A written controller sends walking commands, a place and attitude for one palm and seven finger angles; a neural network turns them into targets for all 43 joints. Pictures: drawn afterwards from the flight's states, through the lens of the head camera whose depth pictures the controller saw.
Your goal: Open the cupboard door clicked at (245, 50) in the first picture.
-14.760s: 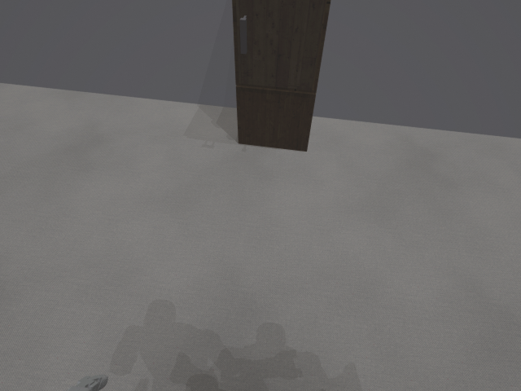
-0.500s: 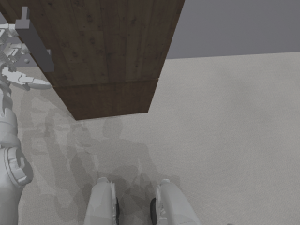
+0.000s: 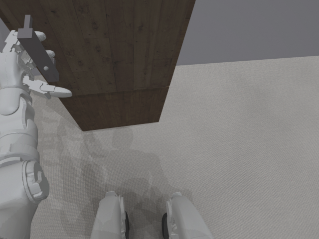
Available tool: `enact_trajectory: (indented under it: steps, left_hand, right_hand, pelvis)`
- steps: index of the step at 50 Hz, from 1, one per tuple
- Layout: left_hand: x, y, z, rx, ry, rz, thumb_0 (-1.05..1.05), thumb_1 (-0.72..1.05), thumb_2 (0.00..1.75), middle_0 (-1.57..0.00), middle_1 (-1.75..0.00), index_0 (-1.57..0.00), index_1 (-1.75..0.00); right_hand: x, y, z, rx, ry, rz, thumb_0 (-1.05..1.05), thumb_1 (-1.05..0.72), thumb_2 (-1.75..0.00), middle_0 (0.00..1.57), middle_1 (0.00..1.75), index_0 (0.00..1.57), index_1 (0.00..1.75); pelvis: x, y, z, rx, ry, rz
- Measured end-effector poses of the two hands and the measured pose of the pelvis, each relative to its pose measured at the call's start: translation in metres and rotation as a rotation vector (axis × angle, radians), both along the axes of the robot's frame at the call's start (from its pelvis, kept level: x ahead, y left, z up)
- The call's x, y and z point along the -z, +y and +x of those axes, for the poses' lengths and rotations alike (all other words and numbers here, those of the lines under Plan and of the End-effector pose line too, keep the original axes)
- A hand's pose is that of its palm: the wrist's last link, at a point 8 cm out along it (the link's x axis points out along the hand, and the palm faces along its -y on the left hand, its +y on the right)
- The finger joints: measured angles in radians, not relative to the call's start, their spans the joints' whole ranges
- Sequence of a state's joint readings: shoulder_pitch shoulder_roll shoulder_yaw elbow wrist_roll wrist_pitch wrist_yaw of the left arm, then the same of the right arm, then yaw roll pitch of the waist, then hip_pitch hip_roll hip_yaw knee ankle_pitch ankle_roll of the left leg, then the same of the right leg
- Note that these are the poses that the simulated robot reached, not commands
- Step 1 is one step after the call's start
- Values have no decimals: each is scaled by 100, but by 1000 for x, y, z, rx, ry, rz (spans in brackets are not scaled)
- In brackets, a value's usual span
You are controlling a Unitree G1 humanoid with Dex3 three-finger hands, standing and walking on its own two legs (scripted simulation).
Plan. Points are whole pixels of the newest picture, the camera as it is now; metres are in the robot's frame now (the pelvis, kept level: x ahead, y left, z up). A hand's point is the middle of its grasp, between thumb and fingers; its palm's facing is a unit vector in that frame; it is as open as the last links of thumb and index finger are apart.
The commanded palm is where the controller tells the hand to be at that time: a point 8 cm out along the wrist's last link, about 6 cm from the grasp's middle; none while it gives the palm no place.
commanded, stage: slide the fingers in behind the handle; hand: left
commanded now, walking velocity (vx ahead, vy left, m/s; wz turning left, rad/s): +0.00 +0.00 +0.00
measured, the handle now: (41, 51) +0.56 +0.26 +0.04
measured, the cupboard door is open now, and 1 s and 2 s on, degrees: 0 0 22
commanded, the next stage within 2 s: close the thumb around the handle in 0.48 s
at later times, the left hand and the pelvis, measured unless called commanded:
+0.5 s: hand (49, 69) +0.50 +0.23 +0.05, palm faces +0.12 -0.99 -0.01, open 14.1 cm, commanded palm +0.48 +0.26 +0.05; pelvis +0.00 +0.00 +0.00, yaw +0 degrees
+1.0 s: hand (46, 71) +0.50 +0.24 +0.05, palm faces +0.12 -0.99 +0.00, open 9.2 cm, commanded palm +0.48 +0.27 +0.05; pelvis +0.00 +0.00 +0.00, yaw +0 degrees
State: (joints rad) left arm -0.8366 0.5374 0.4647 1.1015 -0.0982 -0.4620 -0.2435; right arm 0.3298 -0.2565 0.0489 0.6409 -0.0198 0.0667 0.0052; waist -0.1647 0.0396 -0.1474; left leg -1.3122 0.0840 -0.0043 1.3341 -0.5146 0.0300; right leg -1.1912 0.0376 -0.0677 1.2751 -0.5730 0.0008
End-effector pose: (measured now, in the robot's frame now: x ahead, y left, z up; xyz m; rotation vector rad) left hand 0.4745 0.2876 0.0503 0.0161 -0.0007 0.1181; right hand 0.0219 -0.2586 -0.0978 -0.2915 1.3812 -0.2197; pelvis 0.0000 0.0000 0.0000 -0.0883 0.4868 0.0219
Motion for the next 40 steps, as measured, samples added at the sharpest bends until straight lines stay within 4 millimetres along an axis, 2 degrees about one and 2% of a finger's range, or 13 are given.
enact_trajectory:
  steps: [6,32,40]
  left_hand:
    - [2,-8,1,-2,16,-14,-2,-50,30,-30,-120,-30,-120]
    - [1,-7,-5,-2,8,-5,-2,-49,30,-30,-120,-29,-120]
    - [3,-2,-2,0,-7,-9,-1,-29,39,-31,-122,-31,-122]
  right_hand:
    - [-1,-3,3,-7,-3,-5,1,-90,-90,20,30,20,30]
    - [-1,-5,7,-7,-18,-2,1,-90,-90,20,30,20,30]
    - [0,-5,6,-8,-22,-17,1,-90,-90,20,30,20,30]
  pelvis:
    - [-1,-1,0,-6,-1,1]
    - [-1,-3,0,-3,-11,4]
    - [2,-1,-2,-1,-3,-1]
